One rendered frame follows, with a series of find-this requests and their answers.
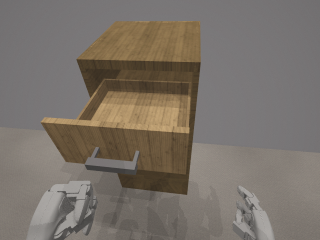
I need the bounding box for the cabinet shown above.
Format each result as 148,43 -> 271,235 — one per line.
76,21 -> 201,195

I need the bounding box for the handle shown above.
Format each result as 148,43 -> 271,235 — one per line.
84,147 -> 140,175

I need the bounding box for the robot right hand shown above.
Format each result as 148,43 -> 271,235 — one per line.
233,185 -> 275,240

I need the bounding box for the drawer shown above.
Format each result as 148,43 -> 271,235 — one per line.
40,78 -> 192,175

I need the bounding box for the robot left hand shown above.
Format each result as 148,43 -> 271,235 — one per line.
26,181 -> 98,240

